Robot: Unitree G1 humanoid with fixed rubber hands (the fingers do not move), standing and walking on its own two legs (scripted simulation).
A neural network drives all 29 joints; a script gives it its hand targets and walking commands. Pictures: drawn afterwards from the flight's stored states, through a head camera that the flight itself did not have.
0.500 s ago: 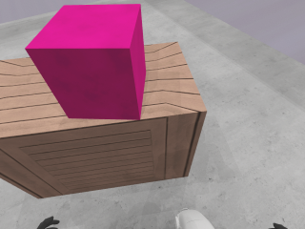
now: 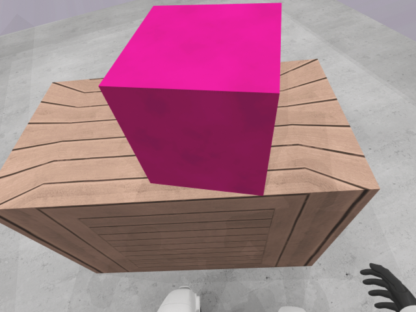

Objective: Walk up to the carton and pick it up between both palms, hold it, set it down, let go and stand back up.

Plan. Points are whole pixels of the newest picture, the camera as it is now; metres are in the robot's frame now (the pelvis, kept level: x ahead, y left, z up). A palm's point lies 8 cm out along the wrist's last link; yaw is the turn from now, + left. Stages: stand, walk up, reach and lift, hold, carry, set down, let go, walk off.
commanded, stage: walk up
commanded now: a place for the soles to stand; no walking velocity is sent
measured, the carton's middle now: (209, 102) +0.52 +0.02 +0.09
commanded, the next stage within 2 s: none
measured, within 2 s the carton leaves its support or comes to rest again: neither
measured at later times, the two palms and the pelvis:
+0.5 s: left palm (54, 275) +0.20 +0.35 -0.06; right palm (369, 294) +0.16 -0.25 -0.07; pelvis +0.07 +0.05 +0.03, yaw -3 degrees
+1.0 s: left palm (44, 293) +0.17 +0.37 -0.06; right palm (358, 286) +0.17 -0.24 -0.07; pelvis +0.08 +0.06 +0.05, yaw -2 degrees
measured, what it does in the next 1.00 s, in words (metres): walks ahead: right foot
